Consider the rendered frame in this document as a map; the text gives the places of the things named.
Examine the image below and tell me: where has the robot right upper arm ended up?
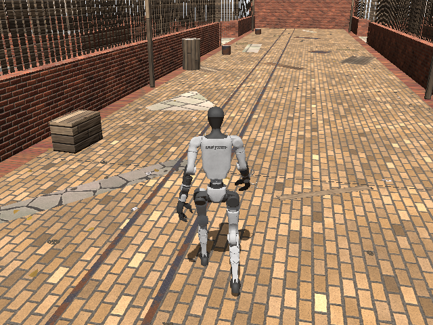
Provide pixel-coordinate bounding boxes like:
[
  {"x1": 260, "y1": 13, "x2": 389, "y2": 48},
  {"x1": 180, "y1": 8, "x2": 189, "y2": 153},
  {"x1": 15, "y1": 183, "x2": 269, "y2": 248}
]
[{"x1": 230, "y1": 135, "x2": 247, "y2": 171}]

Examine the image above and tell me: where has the robot right shin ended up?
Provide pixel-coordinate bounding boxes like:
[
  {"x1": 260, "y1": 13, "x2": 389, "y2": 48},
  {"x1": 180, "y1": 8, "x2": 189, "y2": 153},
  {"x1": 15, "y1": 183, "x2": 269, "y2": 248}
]
[{"x1": 229, "y1": 234, "x2": 240, "y2": 283}]

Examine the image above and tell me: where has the robot left upper arm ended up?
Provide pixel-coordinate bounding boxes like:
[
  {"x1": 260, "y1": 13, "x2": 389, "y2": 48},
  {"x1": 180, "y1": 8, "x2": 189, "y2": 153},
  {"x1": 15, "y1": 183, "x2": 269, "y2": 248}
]
[{"x1": 186, "y1": 136, "x2": 202, "y2": 175}]

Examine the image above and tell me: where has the left robot forearm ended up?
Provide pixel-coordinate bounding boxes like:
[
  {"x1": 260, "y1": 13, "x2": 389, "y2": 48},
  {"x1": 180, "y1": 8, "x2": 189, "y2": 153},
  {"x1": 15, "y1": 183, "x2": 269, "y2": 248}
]
[{"x1": 178, "y1": 165, "x2": 193, "y2": 202}]

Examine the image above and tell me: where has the robot left hand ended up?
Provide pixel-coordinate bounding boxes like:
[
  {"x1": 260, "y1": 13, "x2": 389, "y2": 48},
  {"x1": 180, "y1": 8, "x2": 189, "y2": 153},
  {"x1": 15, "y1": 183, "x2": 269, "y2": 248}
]
[{"x1": 177, "y1": 201, "x2": 193, "y2": 222}]

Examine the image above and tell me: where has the right robot forearm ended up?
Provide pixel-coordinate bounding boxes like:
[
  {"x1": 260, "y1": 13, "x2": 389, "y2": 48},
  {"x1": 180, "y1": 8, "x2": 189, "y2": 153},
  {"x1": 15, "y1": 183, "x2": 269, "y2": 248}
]
[{"x1": 240, "y1": 162, "x2": 250, "y2": 183}]

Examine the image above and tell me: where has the robot right hand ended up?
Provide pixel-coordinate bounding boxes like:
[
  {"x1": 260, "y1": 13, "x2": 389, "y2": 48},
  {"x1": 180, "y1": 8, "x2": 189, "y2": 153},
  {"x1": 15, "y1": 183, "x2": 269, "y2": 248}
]
[{"x1": 235, "y1": 179, "x2": 250, "y2": 191}]

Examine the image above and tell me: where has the right robot thigh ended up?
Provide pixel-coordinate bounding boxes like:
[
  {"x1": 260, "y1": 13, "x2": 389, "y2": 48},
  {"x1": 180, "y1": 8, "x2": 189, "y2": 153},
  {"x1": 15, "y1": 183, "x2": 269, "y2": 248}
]
[{"x1": 226, "y1": 190, "x2": 240, "y2": 246}]

